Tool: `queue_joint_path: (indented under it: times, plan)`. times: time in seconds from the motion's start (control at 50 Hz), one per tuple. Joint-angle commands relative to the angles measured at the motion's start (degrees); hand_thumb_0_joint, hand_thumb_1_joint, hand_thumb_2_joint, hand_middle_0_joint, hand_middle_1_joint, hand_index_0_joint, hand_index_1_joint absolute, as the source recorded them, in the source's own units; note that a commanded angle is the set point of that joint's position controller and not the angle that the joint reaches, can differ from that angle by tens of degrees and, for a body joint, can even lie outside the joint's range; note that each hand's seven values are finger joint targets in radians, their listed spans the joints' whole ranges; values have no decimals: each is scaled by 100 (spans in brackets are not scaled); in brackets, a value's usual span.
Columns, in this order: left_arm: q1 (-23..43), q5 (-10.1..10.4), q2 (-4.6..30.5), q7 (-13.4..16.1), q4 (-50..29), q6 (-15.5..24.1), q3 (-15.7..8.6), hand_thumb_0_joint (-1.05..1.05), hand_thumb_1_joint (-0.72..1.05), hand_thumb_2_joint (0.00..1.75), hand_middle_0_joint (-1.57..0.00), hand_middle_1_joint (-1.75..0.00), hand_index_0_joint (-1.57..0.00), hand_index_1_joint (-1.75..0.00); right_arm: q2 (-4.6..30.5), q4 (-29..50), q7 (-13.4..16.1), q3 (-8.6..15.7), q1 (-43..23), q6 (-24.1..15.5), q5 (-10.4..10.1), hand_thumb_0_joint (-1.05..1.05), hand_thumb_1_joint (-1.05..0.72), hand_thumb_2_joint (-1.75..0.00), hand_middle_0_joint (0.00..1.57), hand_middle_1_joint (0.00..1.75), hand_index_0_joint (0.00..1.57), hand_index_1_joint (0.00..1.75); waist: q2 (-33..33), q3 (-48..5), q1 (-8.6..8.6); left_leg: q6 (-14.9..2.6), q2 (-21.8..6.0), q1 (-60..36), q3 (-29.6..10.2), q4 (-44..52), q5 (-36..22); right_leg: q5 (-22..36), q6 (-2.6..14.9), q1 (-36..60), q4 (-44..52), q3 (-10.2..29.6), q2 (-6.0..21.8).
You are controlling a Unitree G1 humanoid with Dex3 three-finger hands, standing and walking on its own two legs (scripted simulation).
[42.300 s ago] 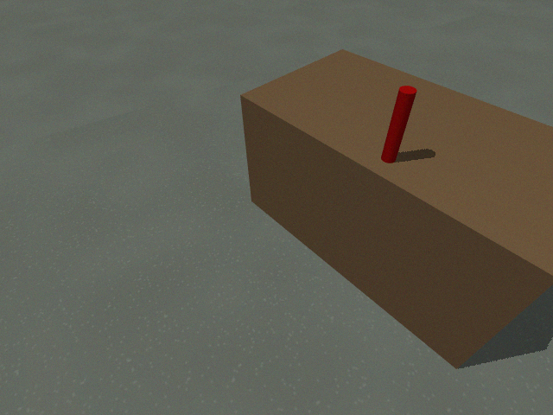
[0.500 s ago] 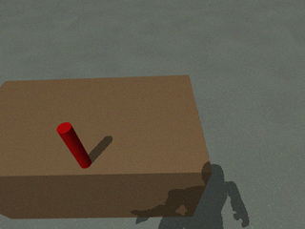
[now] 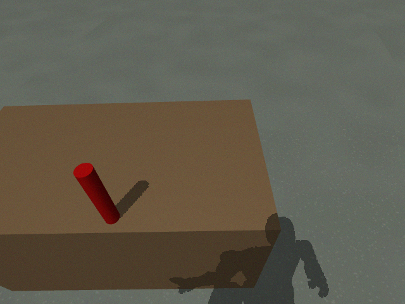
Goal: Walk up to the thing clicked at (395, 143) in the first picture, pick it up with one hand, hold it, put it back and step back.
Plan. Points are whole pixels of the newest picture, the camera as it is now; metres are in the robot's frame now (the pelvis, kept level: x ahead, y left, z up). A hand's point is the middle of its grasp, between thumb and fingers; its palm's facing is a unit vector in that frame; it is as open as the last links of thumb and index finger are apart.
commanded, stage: step back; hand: left
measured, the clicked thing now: (99, 196) +0.41 +0.30 -0.07
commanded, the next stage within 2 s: none
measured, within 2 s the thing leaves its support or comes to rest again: neither
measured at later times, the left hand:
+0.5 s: hand out of the picture +0.06 +0.30 -0.19, palm faces -0.06 -0.93 -0.37, open 7.4 cm
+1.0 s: hand out of the picture -0.08 +0.28 -0.15, palm faces -0.07 -0.92 -0.39, open 7.4 cm
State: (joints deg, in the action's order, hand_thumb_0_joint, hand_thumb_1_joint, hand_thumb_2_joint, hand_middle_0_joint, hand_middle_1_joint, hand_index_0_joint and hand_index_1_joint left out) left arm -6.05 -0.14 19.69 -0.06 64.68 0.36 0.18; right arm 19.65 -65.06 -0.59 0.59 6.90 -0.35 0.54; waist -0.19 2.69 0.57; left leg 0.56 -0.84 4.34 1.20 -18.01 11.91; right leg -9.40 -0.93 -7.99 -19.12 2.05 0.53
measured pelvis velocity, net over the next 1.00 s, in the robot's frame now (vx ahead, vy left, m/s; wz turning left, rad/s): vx -0.21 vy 0.02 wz -0.08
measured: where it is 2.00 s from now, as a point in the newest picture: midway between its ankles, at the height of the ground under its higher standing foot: outside the picture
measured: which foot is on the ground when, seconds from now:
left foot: down 0.00-0.22, up 0.24-0.40, down 0.42-0.88, up 0.90-1.00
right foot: down 0.00-0.44, up 0.46-0.82, down 0.84-1.00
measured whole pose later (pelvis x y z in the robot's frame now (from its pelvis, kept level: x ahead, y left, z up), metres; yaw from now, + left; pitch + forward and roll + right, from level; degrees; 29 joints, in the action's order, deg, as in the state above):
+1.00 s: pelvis -0.21 +0.02 -0.02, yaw -4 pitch -2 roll +1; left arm -8.3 -1.4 20.3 -0.1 47.2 -2.8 -3.8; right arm 22.3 -50.1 1.2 2.4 7.3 2.5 -0.3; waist 0.5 9.6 -0.6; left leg -0.1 5.7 24.7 -6.3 -61.8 29.8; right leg -15.8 1.6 -15.5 -33.8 3.6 -1.3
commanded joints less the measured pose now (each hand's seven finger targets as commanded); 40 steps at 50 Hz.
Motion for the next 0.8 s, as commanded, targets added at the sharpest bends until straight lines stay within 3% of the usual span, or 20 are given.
queue_joint_path:
  times: [0.0,0.08,0.14,0.18,0.2,0.22,0.26,0.28,0.34,0.38,0.4,0.42,0.44,0.46,0.5,0.52,0.58,0.68,0.74,0.78]
  plan:
    - [99,82,1471,122,-670,33,-451,0,90,90,-20,-30,-20,-30,1539,557,115,402,-196,20,-99,0,-90,-90,20,30,20,30,122,-275,16,-456,-744,288,-565,-474,-2298,2160,333,-132,-734,341,438]
    - [87,39,1390,112,-1047,-68,-455,0,90,90,-20,-30,-20,-30,1548,904,109,518,-259,121,-104,0,-90,-90,20,30,20,30,254,-732,36,-702,-769,352,-546,-926,-2047,1824,507,-301,-1295,329,337]
    - [-4,-6,1546,109,-1238,-111,-506,0,90,90,-20,-30,-20,-30,1482,1135,113,553,-330,211,-119,0,-90,-90,20,30,20,30,-32,-786,-40,-665,-431,606,-426,-1756,-1165,1809,881,-578,-1245,798,680]
    - [9,-40,1860,103,-1366,-124,-611,0,90,90,-20,-30,-20,-30,1330,1239,93,524,-220,269,-109,0,-90,-90,20,30,20,30,-793,-742,-119,-381,222,973,-143,-2874,-11,2011,1408,-751,-582,1698,1431]
    - [207,-102,1988,115,-1501,-117,-636,0,90,90,-20,-30,-20,-30,1275,1295,66,532,-110,324,-80,0,-90,-90,20,30,20,30,-1305,-628,-86,-289,550,1127,-124,-3805,1830,1921,1745,-1005,-141,2198,1945]
    - [333,-208,2046,122,-1622,-107,-656,0,90,90,-20,-30,-20,-30,1288,1291,44,552,144,360,-41,0,-90,-90,20,30,20,30,-1270,-657,-7,-283,445,1195,-554,-4341,2299,1732,1904,-1126,-197,2290,2058]
    - [766,-236,1878,159,-1827,-138,-633,0,90,90,-20,-30,-20,-30,1358,1268,21,605,433,336,-120,0,-90,-90,20,30,20,30,-1045,-684,161,-293,334,1025,-798,-4463,2110,1488,1699,-1467,-549,1611,1697]
    - [789,-260,1773,171,-1869,-152,-604,0,90,90,-20,-30,-20,-30,1377,1274,30,610,500,303,-134,0,-90,-90,20,30,20,30,-995,-748,130,-257,368,1083,-591,-4132,1943,1447,1541,-1294,-663,1396,1471]
    - [586,-245,1747,165,-1959,-215,-611,0,90,90,-20,-30,-20,-30,1344,1249,57,593,742,249,13,0,-90,-90,20,30,20,30,-1043,-819,30,-144,293,1170,-225,-2533,1671,1437,1265,-645,-1064,1258,1277]
    - [466,-125,1643,128,-2006,-325,-573,0,90,90,-20,-30,-20,-30,1305,1194,88,624,894,157,132,0,-90,-90,20,30,20,30,-621,-676,157,-170,200,690,-300,-645,275,873,852,-852,-1740,1048,836]
    - [253,-70,1334,128,-2107,-344,-515,0,90,90,-20,-30,-20,-30,1761,1327,113,738,693,118,264,0,-90,-90,20,30,20,30,531,-529,29,-455,-863,364,-1914,-140,-551,-296,473,-1745,-2667,733,67]
    - [208,-98,1201,177,-2081,-333,-501,0,90,90,-20,-30,-20,-30,2241,1471,103,801,334,83,269,0,-90,-90,20,30,20,30,1084,-300,-113,-813,-1697,238,-2674,-244,-2257,-2393,216,-2548,-3467,476,-833]
    - [551,-192,1361,260,-2114,-321,-570,0,90,90,-20,-30,-20,-30,2483,1540,112,847,482,54,175,0,-90,-90,20,30,20,30,1324,-413,322,-1342,-2246,748,-3237,-182,-2696,-2908,134,-2286,-4219,1100,-840]
    - [737,-212,1468,286,-2036,-328,-635,0,90,90,-20,-30,-20,-30,2265,1502,159,816,386,25,149,0,-90,-90,20,30,20,30,836,-203,303,-1242,-2045,962,-2841,-208,-2708,-2604,152,-2174,-4726,1340,-793]
    - [78,-29,1320,241,-1862,-321,-612,0,90,90,-20,-30,-20,-30,1752,1596,240,633,-293,6,180,0,-90,-90,20,30,20,30,820,-152,-269,-756,-1134,283,-1503,-694,-3238,-1748,193,-2577,-4954,1282,-835]
    - [-51,-40,1373,220,-1873,-313,-632,0,90,90,-20,-30,-20,-30,1687,1689,269,624,-206,1,151,0,-90,-90,20,30,20,30,961,-180,-277,-687,-1041,124,-1330,-803,-3265,-1594,175,-2548,-4902,1140,-783]
    - [-18,-113,1304,174,-1961,-281,-689,0,90,90,-20,-30,-20,-30,1560,1716,310,640,156,7,96,0,-90,-90,20,30,20,30,791,-346,-27,-1057,-1195,-454,-1396,-950,-3422,-1712,-23,-2418,-4663,924,-724]
    - [74,-129,1216,145,-2203,-261,-686,0,90,90,-20,-30,-20,-30,1671,1761,340,705,608,22,60,0,-90,-90,20,30,20,30,745,-556,221,-1367,-1478,-941,-1534,-1137,-3439,-1938,0,-2223,-3441,624,-462]
    - [-178,-128,1141,93,-2138,-236,-704,0,90,90,-20,-30,-20,-30,1709,1858,314,678,433,49,49,0,-90,-90,20,30,20,30,918,-596,115,-1256,-1428,-468,-1466,-1191,-2919,-1768,120,-1517,-2365,259,-245]
    - [-496,-162,1109,64,-1976,-209,-736,0,90,90,-20,-30,-20,-30,1736,1920,280,665,236,90,42,0,-90,-90,20,30,20,30,875,-642,-36,-1103,-1305,105,-1346,-1319,-2355,-1136,212,-778,-1364,31,-267]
